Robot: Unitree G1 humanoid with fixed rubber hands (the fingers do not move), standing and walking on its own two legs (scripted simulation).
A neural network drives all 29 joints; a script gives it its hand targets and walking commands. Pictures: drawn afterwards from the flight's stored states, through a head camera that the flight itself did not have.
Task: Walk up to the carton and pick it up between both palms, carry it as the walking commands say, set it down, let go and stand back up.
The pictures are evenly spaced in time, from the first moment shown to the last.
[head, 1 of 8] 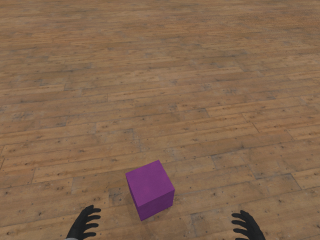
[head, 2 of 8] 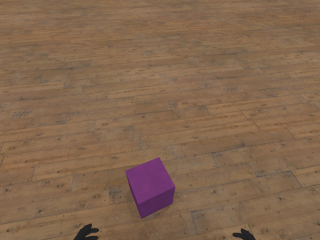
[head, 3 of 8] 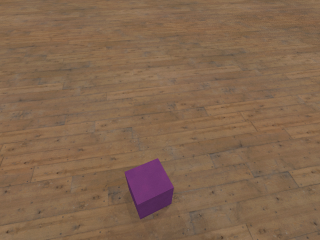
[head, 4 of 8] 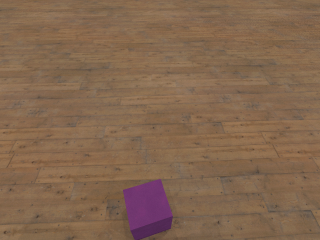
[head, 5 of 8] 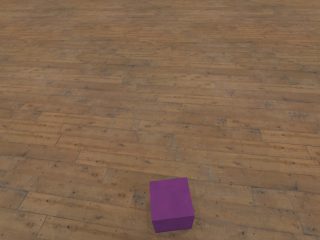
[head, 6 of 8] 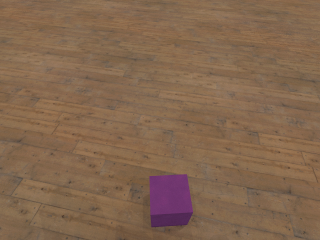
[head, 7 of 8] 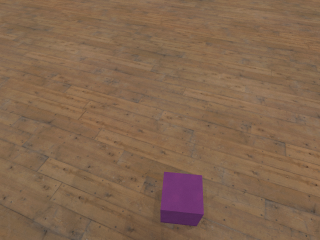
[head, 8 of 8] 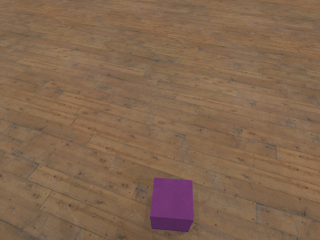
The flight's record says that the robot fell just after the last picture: no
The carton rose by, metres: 0.00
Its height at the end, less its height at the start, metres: +0.00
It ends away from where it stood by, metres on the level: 0.00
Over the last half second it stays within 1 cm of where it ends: yes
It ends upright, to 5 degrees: yes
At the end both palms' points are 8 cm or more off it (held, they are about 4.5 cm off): yes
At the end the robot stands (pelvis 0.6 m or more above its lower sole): yes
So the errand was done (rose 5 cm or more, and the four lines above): no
